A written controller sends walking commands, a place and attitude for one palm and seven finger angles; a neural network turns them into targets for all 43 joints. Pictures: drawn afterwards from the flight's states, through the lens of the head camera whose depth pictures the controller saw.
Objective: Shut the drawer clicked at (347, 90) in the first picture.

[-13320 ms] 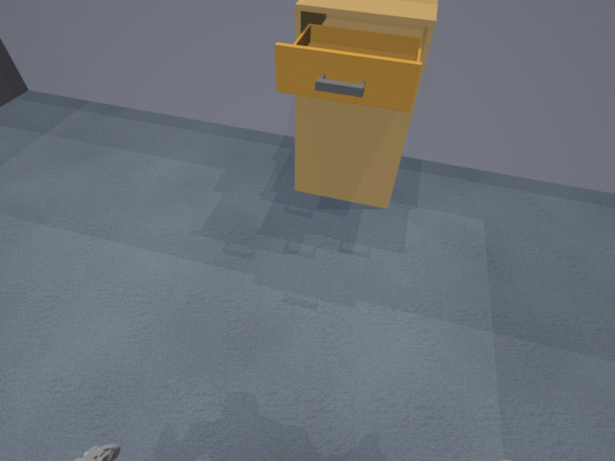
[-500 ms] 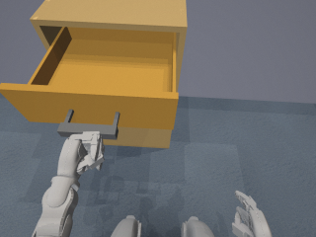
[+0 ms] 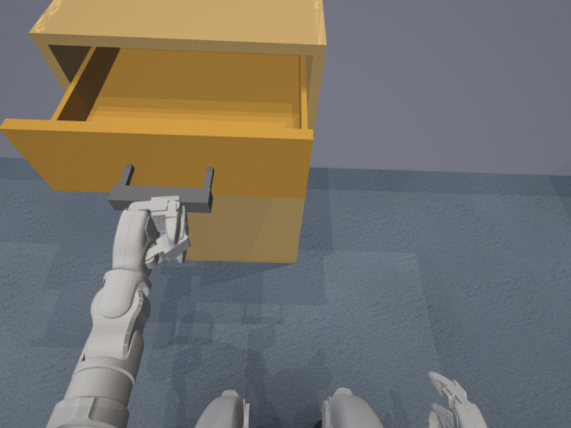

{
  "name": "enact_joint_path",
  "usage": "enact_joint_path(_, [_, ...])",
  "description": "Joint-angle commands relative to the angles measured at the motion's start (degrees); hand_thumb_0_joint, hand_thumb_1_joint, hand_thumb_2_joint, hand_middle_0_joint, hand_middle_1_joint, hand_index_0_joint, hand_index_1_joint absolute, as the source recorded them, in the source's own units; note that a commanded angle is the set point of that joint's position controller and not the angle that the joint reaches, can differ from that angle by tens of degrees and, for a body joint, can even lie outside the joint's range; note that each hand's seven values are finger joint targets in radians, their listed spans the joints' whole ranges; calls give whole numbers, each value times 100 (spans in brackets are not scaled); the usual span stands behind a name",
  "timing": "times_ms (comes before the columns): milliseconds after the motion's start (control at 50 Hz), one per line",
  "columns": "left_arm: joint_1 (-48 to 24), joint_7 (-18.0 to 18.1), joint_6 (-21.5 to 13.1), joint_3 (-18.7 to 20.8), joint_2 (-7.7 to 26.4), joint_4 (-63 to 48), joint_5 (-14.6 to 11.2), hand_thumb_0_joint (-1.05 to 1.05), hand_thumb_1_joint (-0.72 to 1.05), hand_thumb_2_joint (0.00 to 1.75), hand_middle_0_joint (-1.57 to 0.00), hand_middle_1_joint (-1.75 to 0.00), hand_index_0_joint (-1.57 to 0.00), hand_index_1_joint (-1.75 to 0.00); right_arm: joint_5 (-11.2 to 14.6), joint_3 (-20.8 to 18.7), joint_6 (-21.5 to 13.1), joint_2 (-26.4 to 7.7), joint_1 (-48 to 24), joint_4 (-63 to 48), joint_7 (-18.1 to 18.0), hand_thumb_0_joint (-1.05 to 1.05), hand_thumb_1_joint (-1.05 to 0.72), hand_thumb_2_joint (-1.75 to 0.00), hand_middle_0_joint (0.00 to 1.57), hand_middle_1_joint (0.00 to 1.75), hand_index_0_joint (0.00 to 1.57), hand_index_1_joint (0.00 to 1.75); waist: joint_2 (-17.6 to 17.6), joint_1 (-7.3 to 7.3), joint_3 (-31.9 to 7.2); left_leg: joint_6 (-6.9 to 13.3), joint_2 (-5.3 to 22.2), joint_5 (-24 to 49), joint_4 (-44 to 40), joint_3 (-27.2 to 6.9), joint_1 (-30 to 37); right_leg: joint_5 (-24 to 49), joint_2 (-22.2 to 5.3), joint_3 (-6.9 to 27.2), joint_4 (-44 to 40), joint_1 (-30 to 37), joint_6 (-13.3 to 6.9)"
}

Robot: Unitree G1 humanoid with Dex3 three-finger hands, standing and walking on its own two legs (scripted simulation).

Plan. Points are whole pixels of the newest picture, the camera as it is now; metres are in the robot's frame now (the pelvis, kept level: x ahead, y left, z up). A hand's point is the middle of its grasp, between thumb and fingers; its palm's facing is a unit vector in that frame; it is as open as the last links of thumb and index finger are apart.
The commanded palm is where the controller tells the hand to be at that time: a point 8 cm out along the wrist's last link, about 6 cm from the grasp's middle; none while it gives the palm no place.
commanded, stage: push the drawer shut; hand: left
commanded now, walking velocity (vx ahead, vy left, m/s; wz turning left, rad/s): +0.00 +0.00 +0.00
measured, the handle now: (165, 185) +0.44 +0.19 +0.05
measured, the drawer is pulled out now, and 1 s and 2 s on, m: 0.19 0.06 0.00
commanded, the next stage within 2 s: pull the fist back off the drawer in 1.84 s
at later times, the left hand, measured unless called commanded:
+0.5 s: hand (190, 199) +0.42 +0.15 +0.04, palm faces -0.02 -1.00 -0.05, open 2.9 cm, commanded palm +0.41 +0.20 +0.05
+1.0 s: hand (197, 165) +0.49 +0.15 +0.04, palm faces -0.01 -1.00 -0.04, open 3.0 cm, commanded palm +0.47 +0.20 +0.05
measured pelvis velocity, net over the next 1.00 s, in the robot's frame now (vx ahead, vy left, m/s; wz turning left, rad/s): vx -0.01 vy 0.00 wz -0.03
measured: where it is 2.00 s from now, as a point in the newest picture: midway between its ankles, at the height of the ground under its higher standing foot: outside the picture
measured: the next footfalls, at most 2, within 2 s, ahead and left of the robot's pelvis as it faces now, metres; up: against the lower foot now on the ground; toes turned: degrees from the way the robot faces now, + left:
none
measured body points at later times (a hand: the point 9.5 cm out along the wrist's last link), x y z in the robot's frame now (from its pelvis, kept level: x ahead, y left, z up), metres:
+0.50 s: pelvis +0.00 -0.01 +0.00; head +0.10 +0.00 +0.44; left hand +0.42 +0.20 +0.05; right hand +0.09 -0.26 -0.12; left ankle +0.01 +0.11 -0.67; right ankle +0.03 -0.12 -0.67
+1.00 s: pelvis -0.01 +0.00 -0.01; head +0.12 +0.01 +0.42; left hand +0.48 +0.20 +0.05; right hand +0.02 -0.27 -0.13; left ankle +0.01 +0.11 -0.67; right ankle +0.03 -0.12 -0.67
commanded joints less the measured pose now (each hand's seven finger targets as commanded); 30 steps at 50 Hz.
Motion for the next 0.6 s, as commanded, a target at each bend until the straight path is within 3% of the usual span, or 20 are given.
enact_joint_path(0, [-2065, 105, -379, 437, 815, -1017, -82, 0, 90, 90, -140, -160, -140, -160, 33, -331, -164, -790, 144, -633, -61, 0, -90, -90, 20, 30, 20, 30, 112, -115, -2028, -18, -106, 1398, -963, -201, 1035, 1152, 192, 259, -721, 1187, -86])
enact_joint_path(20, [-2166, 95, -384, 386, 766, -938, -75, 0, 90, 90, -140, -160, -140, -160, 39, -331, -143, -788, 143, -622, -57, 0, -90, -90, 20, 30, 20, 30, 219, -142, -1953, -30, -102, 1378, -973, -194, 1031, 1120, 188, 249, -723, 1111, -88])
enact_joint_path(180, [-3025, 72, -477, 486, 910, -371, -33, 0, 90, 90, -140, -160, -140, -160, 18, -338, -26, -802, 294, -467, -53, 0, -90, -90, 20, 30, 20, 30, 115, -278, -2002, 4, -104, 1325, -909, -173, 954, 1148, 214, 299, -738, 1061, -62])
enact_joint_path(200, [-3126, 73, -506, 595, 1045, -337, -22, 0, 90, 90, -140, -160, -140, -160, 17, -346, -7, -811, 326, -447, -59, 0, -90, -90, 20, 30, 20, 30, 135, -248, -2076, -8, -93, 1393, -910, -194, 979, 1203, 215, 294, -700, 1081, -76])
enact_joint_path(220, [-3096, 54, -505, 532, 948, -234, -19, 0, 90, 90, -140, -160, -140, -160, 15, -341, 8, -800, 335, -455, -47, 0, -90, -90, 20, 30, 20, 30, 156, -245, -2094, -10, -102, 1398, -922, -180, 981, 1215, 212, 294, -717, 1116, -74])
enact_joint_path(260, [-3228, 27, -514, 702, 1150, -44, -24, 0, 90, 90, -140, -160, -140, -160, 13, -345, 40, -819, 386, -432, -57, 0, -90, -90, 20, 30, 20, 30, 117, -252, -2141, 8, -97, 1471, -876, -167, 963, 1319, 230, 309, -697, 1137, -74])
enact_joint_path(320, [-3657, -21, -552, 736, 1189, 139, -31, 0, 90, 90, -140, -160, -140, -160, 4, -330, 86, -798, 427, -377, -55, 0, -90, -90, 20, 30, 20, 30, 190, -300, -2202, 7, -112, 1414, -857, -132, 885, 1338, 220, 357, -718, 1188, -60])
enact_joint_path(380, [-3798, -64, -587, 963, 1448, 464, -12, 0, 90, 90, -140, -160, -140, -160, -3, -322, 132, -817, 490, -364, -61, 0, -90, -90, 20, 30, 20, 30, 157, -262, -2260, 13, -122, 1416, -862, -132, 815, 1344, 234, 368, -708, 1258, -73])
enact_joint_path(420, [-4043, -83, -606, 871, 1300, 716, -38, 0, 90, 90, -140, -160, -140, -160, -3, -317, 151, -808, 494, -338, -59, 0, -90, -90, 20, 30, 20, 30, 17, -359, -2157, 27, -127, 1203, -838, -104, 684, 1168, 229, 386, -768, 1163, -40])
enact_joint_path(460, [-4298, -98, -663, 1037, 1547, 878, -21, 0, 90, 90, -140, -160, -140, -160, -16, -304, 151, -830, 558, -316, -64, 0, -90, -90, 20, 30, 20, 30, 88, -353, -2144, 42, -135, 1098, -823, -118, 552, 1057, 244, 423, -742, 1161, -53])
enact_joint_path(520, [-4729, -163, -700, 968, 1510, 1245, 10, 0, 90, 90, -140, -160, -140, -160, -19, -295, 180, -823, 611, -248, -56, 0, -90, -90, 20, 30, 20, 30, 222, -459, -2090, 49, -144, 1011, -773, -87, 510, 980, 238, 452, -769, 1013, -45])
enact_joint_path(540, [-4859, -156, -730, 1138, 1708, 1327, 16, 0, 90, 90, -140, -160, -140, -160, -33, -305, 189, -854, 669, -217, -60, 0, -90, -90, 20, 30, 20, 30, 63, -464, -2174, 59, -127, 1036, -750, -107, 486, 1001, 239, 446, -749, 1038, -37])
enact_joint_path(560, [-4916, -199, -750, 1131, 1766, 1373, 39, 0, 90, 90, -140, -160, -140, -160, -40, -300, 188, -864, 698, -229, -59, 0, -90, -90, 20, 30, 20, 30, 303, -434, -2255, 54, -140, 1071, -743, -123, 520, 1006, 254, 442, -689, 992, -61])
enact_joint_path(580, [-4965, -212, -759, 1181, 1797, 1468, 56, 0, 90, 90, -140, -160, -140, -160, -45, -303, 207, -867, 734, -226, -53, 0, -90, -90, 20, 30, 20, 30, 270, -449, -2336, 52, -131, 1125, -731, -124, 570, 1043, 251, 430, -680, 967, -57])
